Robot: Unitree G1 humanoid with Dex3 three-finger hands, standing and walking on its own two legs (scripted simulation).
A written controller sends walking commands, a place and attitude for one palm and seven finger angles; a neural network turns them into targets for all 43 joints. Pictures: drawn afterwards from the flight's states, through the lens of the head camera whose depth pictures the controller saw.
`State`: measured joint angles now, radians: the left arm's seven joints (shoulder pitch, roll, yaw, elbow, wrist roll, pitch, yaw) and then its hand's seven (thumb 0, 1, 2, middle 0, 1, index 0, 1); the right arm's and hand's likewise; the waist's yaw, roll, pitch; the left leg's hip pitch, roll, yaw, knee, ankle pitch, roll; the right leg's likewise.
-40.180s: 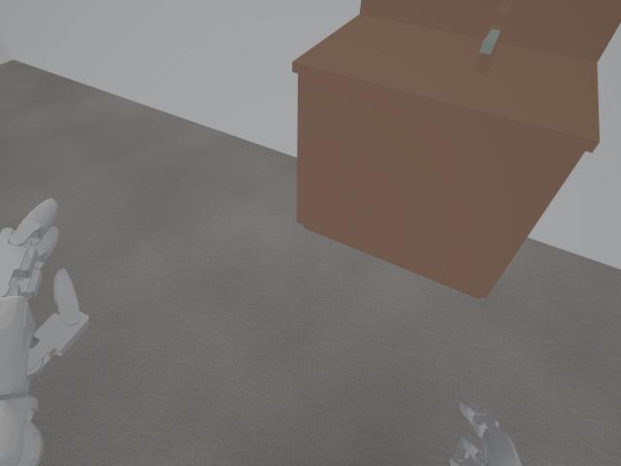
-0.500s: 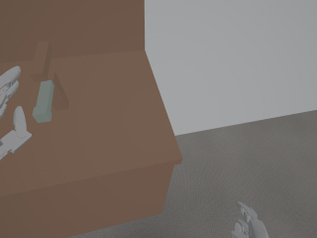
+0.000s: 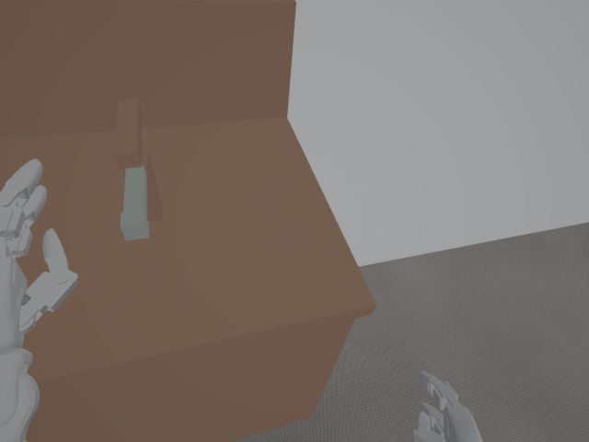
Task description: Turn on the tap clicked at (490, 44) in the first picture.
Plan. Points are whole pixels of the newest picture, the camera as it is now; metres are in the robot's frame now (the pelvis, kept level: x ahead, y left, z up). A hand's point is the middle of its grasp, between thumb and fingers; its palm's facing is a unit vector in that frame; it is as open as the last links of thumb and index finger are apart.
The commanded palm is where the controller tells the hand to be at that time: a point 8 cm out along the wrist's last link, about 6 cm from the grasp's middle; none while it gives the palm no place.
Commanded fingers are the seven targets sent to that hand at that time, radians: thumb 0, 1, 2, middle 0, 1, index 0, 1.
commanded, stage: come to a stop and stand still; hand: left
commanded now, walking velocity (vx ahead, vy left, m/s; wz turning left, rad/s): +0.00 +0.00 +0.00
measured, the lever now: (135, 225) +0.33 +0.25 +0.12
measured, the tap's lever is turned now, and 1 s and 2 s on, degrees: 0 0 0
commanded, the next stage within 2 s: look again from close up in 0.42 s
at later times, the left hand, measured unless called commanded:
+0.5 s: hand (63, 269) +0.23 +0.27 +0.16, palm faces +0.38 -0.85 -0.35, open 7.4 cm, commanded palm +0.17 +0.31 +0.17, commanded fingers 0.00 0.90 0.90 -0.20 -0.30 -0.20 -0.30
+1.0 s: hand (79, 279) +0.22 +0.25 +0.16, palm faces +0.40 -0.85 -0.35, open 7.4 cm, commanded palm +0.17 +0.29 +0.17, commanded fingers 0.00 0.90 0.90 -0.20 -0.30 -0.20 -0.30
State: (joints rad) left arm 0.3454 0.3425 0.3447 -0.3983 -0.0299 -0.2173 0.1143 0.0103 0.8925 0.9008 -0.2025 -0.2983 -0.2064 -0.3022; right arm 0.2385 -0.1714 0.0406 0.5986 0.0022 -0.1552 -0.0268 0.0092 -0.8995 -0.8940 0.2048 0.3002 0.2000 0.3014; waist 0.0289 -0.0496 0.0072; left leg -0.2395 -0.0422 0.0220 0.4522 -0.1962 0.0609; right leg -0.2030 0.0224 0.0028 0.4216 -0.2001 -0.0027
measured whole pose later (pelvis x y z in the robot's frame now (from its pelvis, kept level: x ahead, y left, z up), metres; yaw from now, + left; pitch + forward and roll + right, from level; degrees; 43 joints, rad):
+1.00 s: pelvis +0.01 +0.00 +0.00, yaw +1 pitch -1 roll -1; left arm 0.43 0.35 0.33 -0.45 -0.05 -0.19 0.12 0.01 0.89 0.90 -0.20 -0.30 -0.21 -0.30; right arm 0.21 -0.20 0.01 0.59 0.01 -0.09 -0.04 0.01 -0.90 -0.89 0.20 0.30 0.20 0.30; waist 0.02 -0.01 0.03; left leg -0.21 -0.05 0.00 0.43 -0.20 0.06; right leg -0.15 0.02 -0.02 0.37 -0.20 0.00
